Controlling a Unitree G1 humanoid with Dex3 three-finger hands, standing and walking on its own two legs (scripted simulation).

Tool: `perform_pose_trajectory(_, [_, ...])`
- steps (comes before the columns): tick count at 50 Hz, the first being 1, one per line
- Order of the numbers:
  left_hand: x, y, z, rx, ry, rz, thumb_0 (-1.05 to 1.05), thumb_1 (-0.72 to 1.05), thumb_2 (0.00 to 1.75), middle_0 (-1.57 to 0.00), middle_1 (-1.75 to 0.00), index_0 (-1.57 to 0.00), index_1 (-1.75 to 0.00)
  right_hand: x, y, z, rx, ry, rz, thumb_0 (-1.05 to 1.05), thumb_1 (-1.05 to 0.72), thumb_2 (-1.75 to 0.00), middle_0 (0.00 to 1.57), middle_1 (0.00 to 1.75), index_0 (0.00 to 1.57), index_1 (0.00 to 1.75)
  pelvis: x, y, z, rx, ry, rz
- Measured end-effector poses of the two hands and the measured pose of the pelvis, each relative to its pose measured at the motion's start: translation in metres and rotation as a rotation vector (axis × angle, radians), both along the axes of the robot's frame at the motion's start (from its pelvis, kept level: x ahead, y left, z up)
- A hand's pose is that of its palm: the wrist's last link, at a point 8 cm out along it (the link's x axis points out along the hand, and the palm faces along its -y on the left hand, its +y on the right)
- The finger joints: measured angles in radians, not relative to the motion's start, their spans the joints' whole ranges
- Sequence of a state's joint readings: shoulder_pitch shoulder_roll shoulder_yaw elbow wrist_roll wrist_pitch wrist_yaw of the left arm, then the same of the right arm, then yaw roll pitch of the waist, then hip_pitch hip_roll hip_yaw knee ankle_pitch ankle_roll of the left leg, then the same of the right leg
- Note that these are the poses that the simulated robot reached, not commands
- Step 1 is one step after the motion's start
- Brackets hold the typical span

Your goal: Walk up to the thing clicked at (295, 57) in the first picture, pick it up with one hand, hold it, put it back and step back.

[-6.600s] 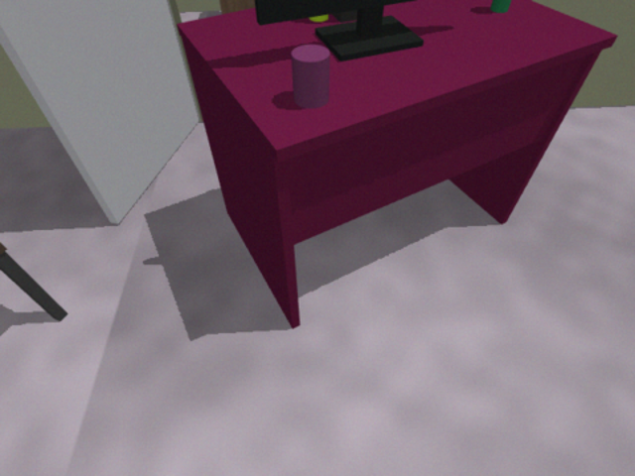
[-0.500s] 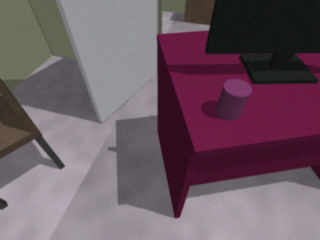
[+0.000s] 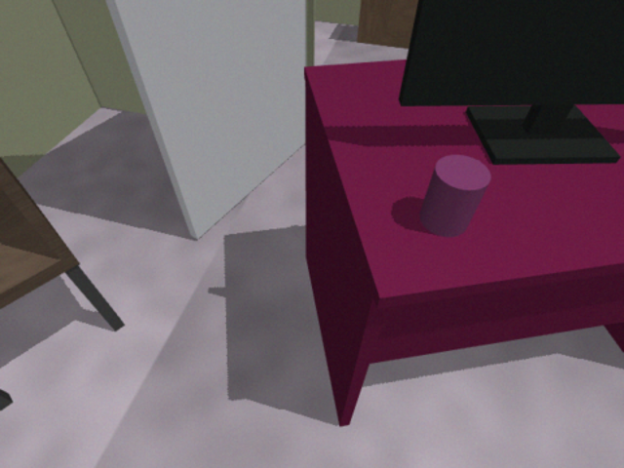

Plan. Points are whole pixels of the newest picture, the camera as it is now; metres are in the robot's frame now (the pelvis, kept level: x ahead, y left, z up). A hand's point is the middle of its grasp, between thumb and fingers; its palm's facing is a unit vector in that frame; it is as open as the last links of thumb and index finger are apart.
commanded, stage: rise first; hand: right
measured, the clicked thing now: (457, 191) +0.49 -0.24 +0.06
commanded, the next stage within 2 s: go down in 1.88 s
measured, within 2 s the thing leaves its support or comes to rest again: neither
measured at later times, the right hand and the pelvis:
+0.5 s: hand (526, 429) +0.17 -0.27 -0.06, palm faces +0.28 +0.90 -0.34, open 15.5 cm; pelvis +0.00 -0.01 +0.00, yaw -2 degrees
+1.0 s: hand (583, 390) +0.18 -0.27 +0.07, palm faces +0.36 +0.85 -0.39, open 17.7 cm; pelvis +0.00 -0.01 -0.01, yaw -3 degrees
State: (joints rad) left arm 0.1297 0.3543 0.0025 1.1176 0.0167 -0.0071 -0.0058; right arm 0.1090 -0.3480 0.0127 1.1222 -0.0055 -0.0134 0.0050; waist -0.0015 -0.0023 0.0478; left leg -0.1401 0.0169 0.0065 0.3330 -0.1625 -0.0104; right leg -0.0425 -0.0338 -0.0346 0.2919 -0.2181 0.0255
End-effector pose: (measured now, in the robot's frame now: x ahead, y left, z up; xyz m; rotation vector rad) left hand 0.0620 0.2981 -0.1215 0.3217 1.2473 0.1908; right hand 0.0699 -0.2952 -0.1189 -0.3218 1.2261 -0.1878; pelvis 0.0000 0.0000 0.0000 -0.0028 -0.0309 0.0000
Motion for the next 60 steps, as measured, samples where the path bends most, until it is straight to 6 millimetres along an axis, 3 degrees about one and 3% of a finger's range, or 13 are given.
perform_pose_trajectory(3, [0.003,-0.001,0.0,-0.004,-0.019,0.012,0.01,0.89,0.89,-0.2,-0.29,-0.19,-0.29,0.002,0.001,0.0,0.002,-0.013,-0.012,0.0,-0.89,-0.89,0.2,0.29,0.19,0.29,-0.001,0.0,-0.001,0.0,0.01,-0.003])
perform_pose_trajectory(9, [0.057,-0.015,0.009,-0.02,-0.267,0.036,0.01,0.71,0.71,-0.11,-0.17,-0.1,-0.17,0.048,0.01,0.009,0.019,-0.263,-0.082,0.01,-0.71,-0.7,0.13,0.17,0.12,0.17,-0.014,0.0,-0.006,-0.001,0.043,-0.014])
perform_pose_trajectory(12, [0.08,-0.02,0.016,-0.017,-0.341,0.027,0.01,0.57,0.56,-0.08,-0.12,-0.07,-0.12,0.068,0.008,0.022,0.01,-0.373,-0.097,0.01,-0.56,-0.55,0.11,0.13,0.1,0.12,-0.014,-0.001,-0.007,0.0,0.066,-0.017])
perform_pose_trajectory(16, [0.095,-0.028,0.023,-0.027,-0.397,0.027,0.01,0.37,0.38,-0.06,-0.08,-0.06,-0.08,0.075,-0.001,0.044,-0.021,-0.473,-0.107,0.0,-0.34,-0.37,0.09,0.09,0.08,0.08,-0.007,-0.003,-0.006,0.004,0.073,-0.025])
perform_pose_trajectory(27, [0.102,-0.06,0.037,-0.083,-0.508,-0.027,0.0,-0.18,0.12,-0.06,-0.05,-0.06,-0.05,0.072,-0.011,0.101,-0.094,-0.68,-0.081,0.0,0.22,-0.12,0.05,0.06,0.05,0.05,0.004,-0.006,-0.005,0.007,0.033,-0.038])
perform_pose_trajectory(35, [0.113,-0.066,0.046,-0.1,-0.571,-0.053,0.0,-0.45,0.06,-0.07,-0.05,-0.06,-0.05,0.08,-0.014,0.154,-0.151,-0.896,-0.033,-0.01,0.48,-0.06,0.05,0.06,0.05,0.05,0.007,-0.008,-0.005,0.007,0.008,-0.042])
perform_pose_trajectory(44, [0.092,-0.052,0.033,-0.091,-0.503,-0.006,-0.01,-0.53,0.04,-0.07,-0.05,-0.06,-0.05,0.07,-0.018,0.188,-0.21,-0.993,0.004,-0.01,0.58,-0.03,0.04,0.06,0.05,0.05,0.003,-0.009,-0.005,0.006,-0.012,-0.042])
perform_pose_trajectory(60, [0.092,-0.047,0.042,-0.09,-0.562,-0.027,-0.01,-0.57,0.05,-0.06,-0.04,-0.05,-0.05,0.053,-0.02,0.241,-0.323,-1.198,0.073,-0.02,0.61,-0.02,0.05,0.06,0.05,0.05,-0.008,-0.004,-0.005,0.002,-0.034,-0.052])
